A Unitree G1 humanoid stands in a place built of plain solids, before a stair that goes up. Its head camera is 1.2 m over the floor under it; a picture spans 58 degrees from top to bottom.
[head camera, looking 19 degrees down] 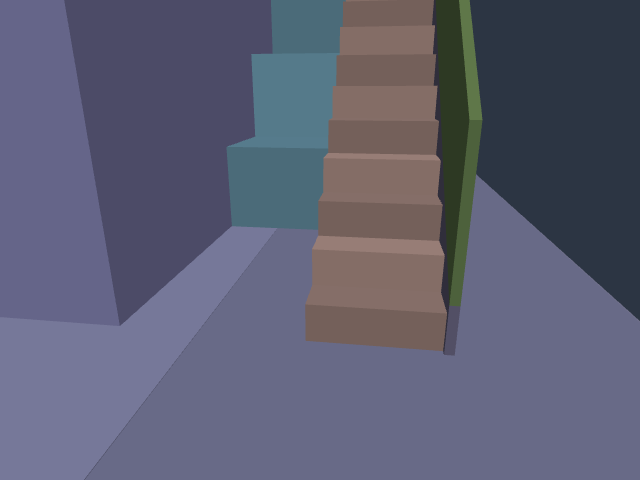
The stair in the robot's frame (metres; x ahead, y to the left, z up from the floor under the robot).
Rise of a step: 0.21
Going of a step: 0.23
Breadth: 0.68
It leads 8 degrees to the right of straight ahead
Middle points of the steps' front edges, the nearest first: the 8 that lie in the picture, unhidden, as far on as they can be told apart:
1.87 -0.26 0.21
2.09 -0.30 0.41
2.32 -0.33 0.62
2.55 -0.36 0.82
2.77 -0.39 1.03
3.00 -0.42 1.23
3.23 -0.45 1.44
3.46 -0.48 1.64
